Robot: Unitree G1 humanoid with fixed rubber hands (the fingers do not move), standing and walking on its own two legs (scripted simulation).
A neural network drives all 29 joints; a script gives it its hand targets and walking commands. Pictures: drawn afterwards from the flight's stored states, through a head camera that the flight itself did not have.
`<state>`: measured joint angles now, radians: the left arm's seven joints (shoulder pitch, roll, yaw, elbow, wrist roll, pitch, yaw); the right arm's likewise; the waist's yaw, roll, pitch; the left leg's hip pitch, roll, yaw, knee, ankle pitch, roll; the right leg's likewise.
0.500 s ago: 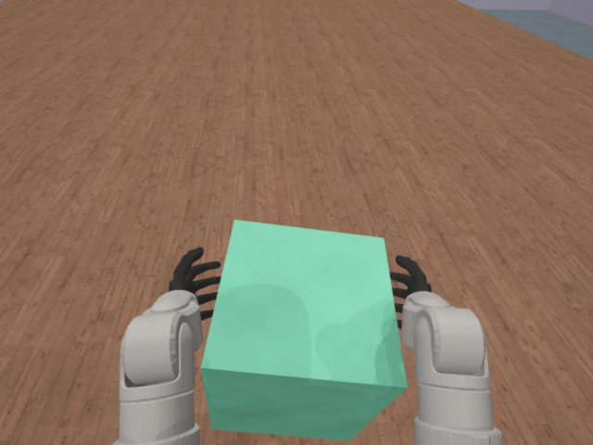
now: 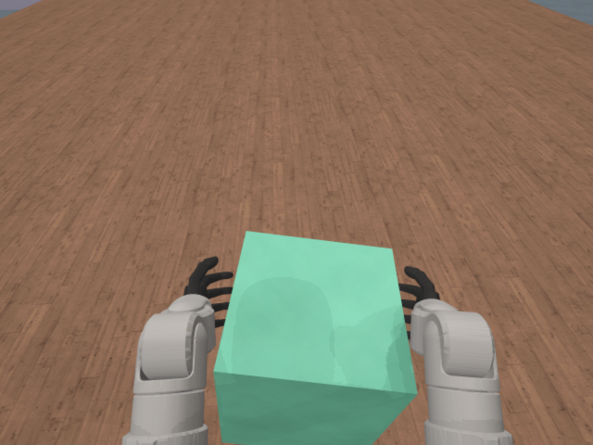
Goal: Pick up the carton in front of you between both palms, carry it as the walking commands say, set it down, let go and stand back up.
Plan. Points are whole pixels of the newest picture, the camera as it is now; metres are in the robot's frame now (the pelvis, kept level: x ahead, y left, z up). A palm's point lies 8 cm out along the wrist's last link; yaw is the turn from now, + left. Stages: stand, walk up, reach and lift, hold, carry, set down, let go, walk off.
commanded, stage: carry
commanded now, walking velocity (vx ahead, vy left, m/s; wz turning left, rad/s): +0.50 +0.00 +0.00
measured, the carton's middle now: (305, 347) +0.28 +0.00 -0.01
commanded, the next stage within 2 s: none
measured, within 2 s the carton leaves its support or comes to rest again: neither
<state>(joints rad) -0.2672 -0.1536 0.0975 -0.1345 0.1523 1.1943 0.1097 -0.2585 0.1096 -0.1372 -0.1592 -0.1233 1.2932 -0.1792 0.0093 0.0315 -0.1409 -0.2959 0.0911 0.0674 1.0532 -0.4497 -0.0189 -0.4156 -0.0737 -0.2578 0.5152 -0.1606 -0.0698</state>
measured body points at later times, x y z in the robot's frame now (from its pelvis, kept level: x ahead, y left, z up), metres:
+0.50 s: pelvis +0.25 +0.02 +0.01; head +0.24 +0.04 +0.46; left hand +0.55 +0.16 +0.08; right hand +0.53 -0.14 +0.08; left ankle +0.31 +0.11 -0.73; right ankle +0.18 -0.10 -0.73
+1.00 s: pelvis +0.29 +0.00 +0.00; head +0.27 +0.00 +0.45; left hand +0.59 +0.14 +0.04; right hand +0.57 -0.16 +0.04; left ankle +0.31 +0.11 -0.73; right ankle +0.18 -0.10 -0.73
